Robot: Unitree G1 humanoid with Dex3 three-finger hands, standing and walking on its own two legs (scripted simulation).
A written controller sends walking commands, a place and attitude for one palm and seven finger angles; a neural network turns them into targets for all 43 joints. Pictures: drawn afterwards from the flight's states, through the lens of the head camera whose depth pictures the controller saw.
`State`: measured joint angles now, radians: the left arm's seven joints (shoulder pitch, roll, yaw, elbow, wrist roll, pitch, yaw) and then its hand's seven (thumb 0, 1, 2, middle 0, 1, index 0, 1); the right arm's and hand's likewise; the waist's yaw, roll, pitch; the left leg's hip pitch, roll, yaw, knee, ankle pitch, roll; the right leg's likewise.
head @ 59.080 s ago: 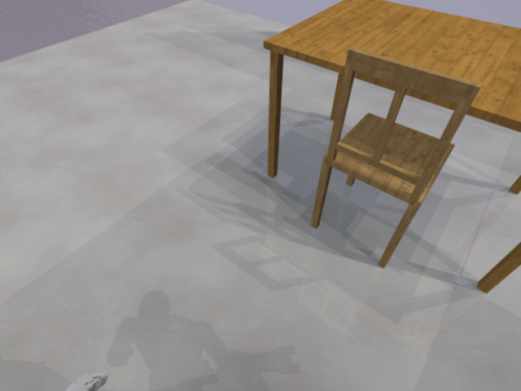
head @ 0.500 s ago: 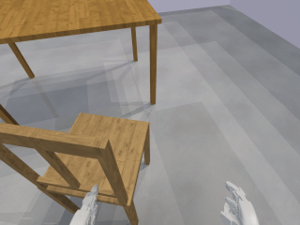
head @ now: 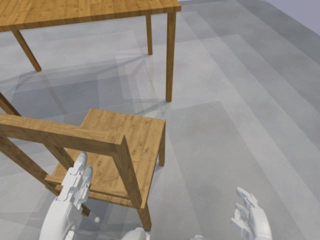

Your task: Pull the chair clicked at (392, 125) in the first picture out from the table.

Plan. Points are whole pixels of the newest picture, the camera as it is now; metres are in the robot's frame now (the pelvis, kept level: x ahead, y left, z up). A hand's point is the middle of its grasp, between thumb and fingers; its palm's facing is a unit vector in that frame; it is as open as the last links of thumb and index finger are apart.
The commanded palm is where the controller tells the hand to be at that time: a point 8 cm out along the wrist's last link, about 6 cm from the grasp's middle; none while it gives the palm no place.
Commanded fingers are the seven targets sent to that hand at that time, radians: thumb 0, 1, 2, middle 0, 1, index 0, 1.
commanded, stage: draw the hand back to the body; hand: left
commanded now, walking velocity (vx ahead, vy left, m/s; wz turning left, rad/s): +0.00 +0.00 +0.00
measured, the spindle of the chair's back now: (71, 167) +0.30 +0.27 -0.02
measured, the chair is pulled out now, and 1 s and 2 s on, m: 0.66 0.66 0.66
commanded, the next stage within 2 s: step back with the hand held close in 1.20 s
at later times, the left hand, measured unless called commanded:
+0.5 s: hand (37, 183) +0.19 +0.22 +0.16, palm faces +0.29 -0.87 -0.40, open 13.9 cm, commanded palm +0.15 +0.26 +0.20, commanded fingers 0.00 0.36 0.64 -0.12 -0.19 -0.12 -0.19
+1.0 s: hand out of the picture +0.23 +0.26 +0.24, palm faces +0.45 -0.80 -0.41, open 7.8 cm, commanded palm +0.18 +0.30 +0.26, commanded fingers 0.00 0.90 0.90 -0.20 -0.30 -0.20 -0.30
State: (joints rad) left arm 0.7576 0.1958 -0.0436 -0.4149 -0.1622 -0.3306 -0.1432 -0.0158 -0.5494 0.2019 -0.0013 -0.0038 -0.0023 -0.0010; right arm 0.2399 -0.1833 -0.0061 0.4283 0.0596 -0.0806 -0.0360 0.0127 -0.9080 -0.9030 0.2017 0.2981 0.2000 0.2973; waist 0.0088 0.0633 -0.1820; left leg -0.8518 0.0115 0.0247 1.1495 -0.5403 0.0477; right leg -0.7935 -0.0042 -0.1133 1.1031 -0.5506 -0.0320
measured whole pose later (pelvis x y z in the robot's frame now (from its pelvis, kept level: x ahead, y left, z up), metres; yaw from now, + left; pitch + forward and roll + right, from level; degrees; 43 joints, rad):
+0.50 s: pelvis +0.03 +0.00 +0.06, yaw +0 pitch +3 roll -1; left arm 0.71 0.34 0.14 -0.48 -0.06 0.01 0.17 -0.01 0.01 0.47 -0.08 -0.12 -0.09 -0.12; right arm 0.29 -0.23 0.03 0.50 0.05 -0.07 -0.13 0.01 -0.91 -0.90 0.20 0.30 0.20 0.30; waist 0.03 0.07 -0.11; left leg -0.37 0.00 0.03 0.71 -0.40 0.04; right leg -0.31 0.01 -0.10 0.66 -0.40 -0.02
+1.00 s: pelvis +0.04 +0.00 +0.09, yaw -1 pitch -2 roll +0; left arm 0.49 0.35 0.34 -0.39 -0.09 -0.07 0.14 0.01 0.82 0.87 -0.19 -0.29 -0.20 -0.29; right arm 0.19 -0.24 0.00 0.62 0.03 -0.08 -0.06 0.01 -0.91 -0.90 0.20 0.30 0.20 0.30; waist 0.04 0.08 -0.01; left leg -0.12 -0.01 0.06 0.44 -0.28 0.04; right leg -0.08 0.01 -0.07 0.40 -0.28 -0.02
